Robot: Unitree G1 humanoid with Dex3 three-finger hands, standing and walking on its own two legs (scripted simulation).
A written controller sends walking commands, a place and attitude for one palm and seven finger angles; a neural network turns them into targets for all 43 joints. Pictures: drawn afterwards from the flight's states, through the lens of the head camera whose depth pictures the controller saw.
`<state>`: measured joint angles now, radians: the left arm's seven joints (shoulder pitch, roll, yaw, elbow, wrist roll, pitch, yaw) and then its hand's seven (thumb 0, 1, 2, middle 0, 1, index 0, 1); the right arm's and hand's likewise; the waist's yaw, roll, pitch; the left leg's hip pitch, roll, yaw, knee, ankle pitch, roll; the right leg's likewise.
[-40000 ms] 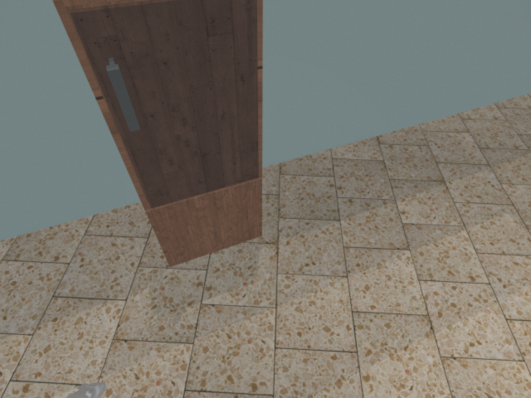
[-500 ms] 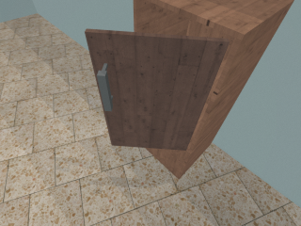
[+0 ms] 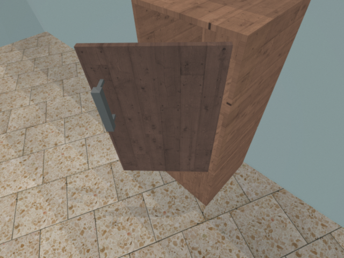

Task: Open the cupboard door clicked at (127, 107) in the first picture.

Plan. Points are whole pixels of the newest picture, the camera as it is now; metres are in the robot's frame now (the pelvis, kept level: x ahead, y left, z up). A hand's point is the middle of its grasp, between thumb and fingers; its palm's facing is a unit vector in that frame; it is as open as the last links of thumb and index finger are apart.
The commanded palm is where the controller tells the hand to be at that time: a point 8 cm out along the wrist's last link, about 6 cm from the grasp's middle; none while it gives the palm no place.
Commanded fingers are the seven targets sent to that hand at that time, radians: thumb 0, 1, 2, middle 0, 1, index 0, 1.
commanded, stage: look again from close up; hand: left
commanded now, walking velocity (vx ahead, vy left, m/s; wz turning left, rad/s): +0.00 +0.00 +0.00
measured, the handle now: (106, 106) +0.50 +0.23 +0.07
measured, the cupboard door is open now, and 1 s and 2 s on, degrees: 42 42 42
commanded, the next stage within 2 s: raise the hand with hooked fingers in 0.14 s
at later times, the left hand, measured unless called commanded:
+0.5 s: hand (105, 222) +0.20 +0.17 +0.00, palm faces +0.15 -0.99 -0.04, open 7.8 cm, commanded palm +0.11 +0.23 -0.05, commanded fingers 0.00 0.57 0.76 -0.22 -0.51 -0.22 -0.51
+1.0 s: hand (85, 226) +0.19 +0.21 +0.00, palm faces +0.03 -1.00 -0.05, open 10.6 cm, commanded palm +0.15 +0.26 +0.01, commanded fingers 0.00 -0.01 0.51 -0.27 -0.88 -0.27 -0.88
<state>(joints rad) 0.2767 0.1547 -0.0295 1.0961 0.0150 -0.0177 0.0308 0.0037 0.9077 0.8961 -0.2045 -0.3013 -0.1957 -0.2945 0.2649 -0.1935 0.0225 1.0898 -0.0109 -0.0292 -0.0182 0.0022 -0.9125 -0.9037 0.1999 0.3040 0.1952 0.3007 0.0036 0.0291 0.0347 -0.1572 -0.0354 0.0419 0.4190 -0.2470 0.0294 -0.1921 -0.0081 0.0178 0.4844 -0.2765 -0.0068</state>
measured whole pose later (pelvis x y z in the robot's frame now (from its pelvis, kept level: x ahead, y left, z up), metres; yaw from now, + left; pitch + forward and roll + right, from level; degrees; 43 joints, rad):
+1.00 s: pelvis -0.03 -0.01 -0.06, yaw +3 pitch +10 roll -2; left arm 0.32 0.28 0.23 0.04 -0.30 -0.28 -0.32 0.01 0.21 0.60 -0.26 -0.74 -0.25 -0.74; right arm 0.27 -0.18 0.06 0.59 0.03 -0.22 -0.07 0.01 -0.90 -0.90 0.21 0.31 0.20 0.30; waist -0.01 0.03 -0.10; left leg -0.70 0.00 -0.04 0.98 -0.45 0.01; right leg -0.66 0.02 -0.07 0.93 -0.44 -0.03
